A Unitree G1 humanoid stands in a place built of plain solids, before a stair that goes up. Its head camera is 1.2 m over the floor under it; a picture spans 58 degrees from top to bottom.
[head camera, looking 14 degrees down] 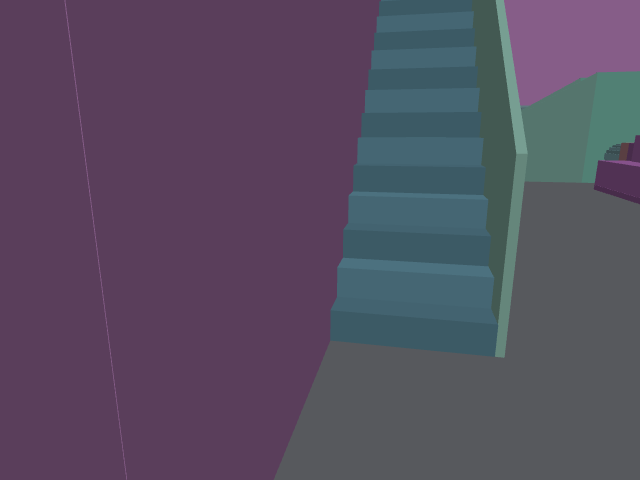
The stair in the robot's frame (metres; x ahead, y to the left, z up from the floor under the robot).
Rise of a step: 0.19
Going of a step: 0.22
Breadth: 0.92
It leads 12 degrees to the right of straight ahead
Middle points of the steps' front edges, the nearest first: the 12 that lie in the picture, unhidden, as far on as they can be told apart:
2.25 -0.51 0.19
2.47 -0.56 0.39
2.68 -0.60 0.58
2.90 -0.65 0.77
3.11 -0.69 0.97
3.33 -0.74 1.16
3.54 -0.79 1.35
3.76 -0.83 1.54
3.97 -0.88 1.74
4.19 -0.92 1.93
4.40 -0.97 2.12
4.62 -1.02 2.32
